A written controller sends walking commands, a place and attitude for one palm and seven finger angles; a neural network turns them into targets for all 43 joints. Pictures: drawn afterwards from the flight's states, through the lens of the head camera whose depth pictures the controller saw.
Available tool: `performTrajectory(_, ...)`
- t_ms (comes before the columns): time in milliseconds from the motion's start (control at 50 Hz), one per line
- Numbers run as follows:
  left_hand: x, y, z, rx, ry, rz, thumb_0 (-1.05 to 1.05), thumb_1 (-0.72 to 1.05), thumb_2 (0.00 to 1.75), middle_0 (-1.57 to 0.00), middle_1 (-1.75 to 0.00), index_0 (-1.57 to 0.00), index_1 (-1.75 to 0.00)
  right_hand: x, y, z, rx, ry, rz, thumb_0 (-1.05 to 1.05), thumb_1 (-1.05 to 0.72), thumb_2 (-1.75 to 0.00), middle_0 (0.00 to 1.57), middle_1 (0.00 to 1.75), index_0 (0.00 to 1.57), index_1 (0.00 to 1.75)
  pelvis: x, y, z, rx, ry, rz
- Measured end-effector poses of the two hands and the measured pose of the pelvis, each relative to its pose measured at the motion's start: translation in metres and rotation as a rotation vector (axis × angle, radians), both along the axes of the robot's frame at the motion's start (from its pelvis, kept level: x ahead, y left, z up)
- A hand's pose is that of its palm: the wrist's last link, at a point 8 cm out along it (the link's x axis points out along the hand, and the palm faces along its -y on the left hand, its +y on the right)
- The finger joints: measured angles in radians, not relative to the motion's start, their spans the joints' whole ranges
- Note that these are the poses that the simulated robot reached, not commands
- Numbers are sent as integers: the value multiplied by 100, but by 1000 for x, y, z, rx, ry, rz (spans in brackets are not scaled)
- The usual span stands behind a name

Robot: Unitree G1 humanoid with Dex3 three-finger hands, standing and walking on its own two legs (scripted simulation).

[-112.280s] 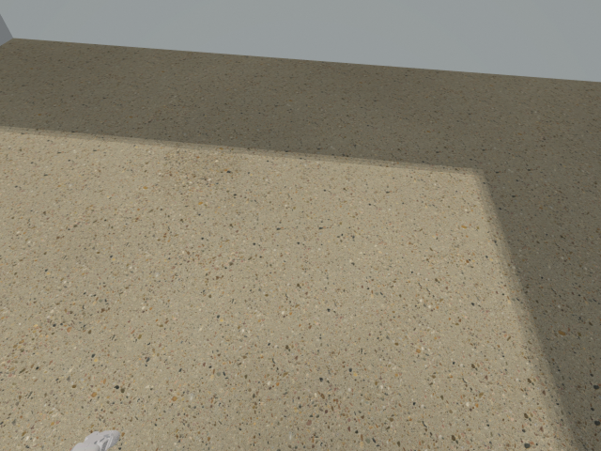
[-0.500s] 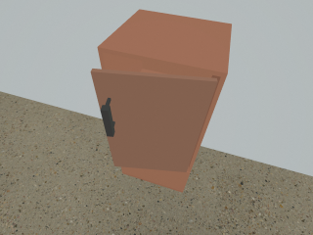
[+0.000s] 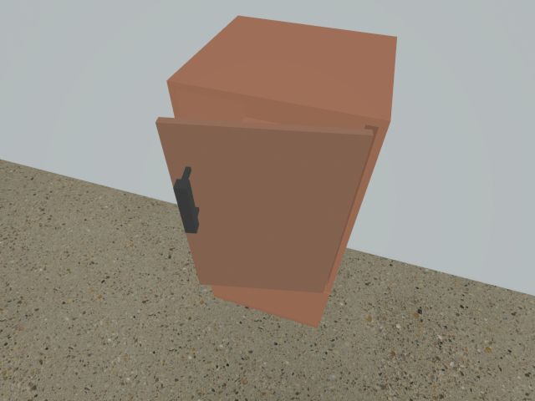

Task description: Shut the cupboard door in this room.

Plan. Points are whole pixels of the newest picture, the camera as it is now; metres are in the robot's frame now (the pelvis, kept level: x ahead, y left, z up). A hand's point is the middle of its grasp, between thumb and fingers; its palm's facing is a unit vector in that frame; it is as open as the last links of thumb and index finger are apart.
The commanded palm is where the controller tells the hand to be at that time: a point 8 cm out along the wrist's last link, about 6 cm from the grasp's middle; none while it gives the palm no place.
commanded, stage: come to a stop and stand still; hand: left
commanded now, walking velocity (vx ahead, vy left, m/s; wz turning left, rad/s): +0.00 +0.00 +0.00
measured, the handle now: (189, 200) +0.50 +0.19 -0.03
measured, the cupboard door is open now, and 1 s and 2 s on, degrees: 13 13 13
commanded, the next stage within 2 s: look again from close up in 0.48 s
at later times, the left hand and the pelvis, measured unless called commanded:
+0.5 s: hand out of the picture -0.01 +0.16 -0.18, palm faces +0.00 -0.99 -0.16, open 7.4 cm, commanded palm none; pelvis +0.00 +0.00 +0.00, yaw +0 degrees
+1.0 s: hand out of the picture -0.02 +0.16 -0.18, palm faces +0.01 -0.99 -0.15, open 7.4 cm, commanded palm none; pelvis +0.00 +0.00 +0.01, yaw +0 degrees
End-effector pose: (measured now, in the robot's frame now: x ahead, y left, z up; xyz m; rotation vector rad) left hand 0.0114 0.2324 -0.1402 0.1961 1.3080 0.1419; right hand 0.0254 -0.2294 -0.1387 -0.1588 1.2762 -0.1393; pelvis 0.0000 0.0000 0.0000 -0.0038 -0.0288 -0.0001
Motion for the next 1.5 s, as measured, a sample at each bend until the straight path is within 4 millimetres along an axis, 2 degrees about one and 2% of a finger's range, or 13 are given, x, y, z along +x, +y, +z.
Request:
performTrajectory(360, -15, -19, -7, -57, 51, 10, 0, 90, 89, -20, -30, -20, -30, -9, -3, 6, -15, 44, -12, 0, -91, -90, 20, 30, 20, 30, 0, -4, 4, -3, -6, -5)
performTrajectory(700, -35, -20, -8, -64, 106, 31, 0, 90, 89, -20, -30, -20, -30, -25, 7, 5, -5, 96, -29, 0, -92, -90, 20, 30, 20, 30, 0, -1, 5, -3, -4, -5)
performTrajectory(1280, -37, -24, -9, -80, 115, 38, 0, 90, 89, -20, -30, -20, -30, -32, 14, 2, 8, 122, -45, 0, -92, -90, 20, 30, 20, 30, 4, 2, 4, -1, 5, -8)
performTrajectory(1400, -38, -24, -12, -87, 137, 71, 0, 90, 89, -20, -30, -20, -30, -29, 15, -3, 11, 146, -46, 0, -91, -90, 20, 30, 20, 30, 18, 2, -1, -3, 15, -7)
performTrajectory(1500, -36, -17, -14, -61, 176, 43, 0, 90, 89, -20, -30, -20, -30, -8, 20, -7, 8, 108, -32, 0, -91, -90, 20, 30, 20, 30, 30, 10, -6, -21, 21, -10)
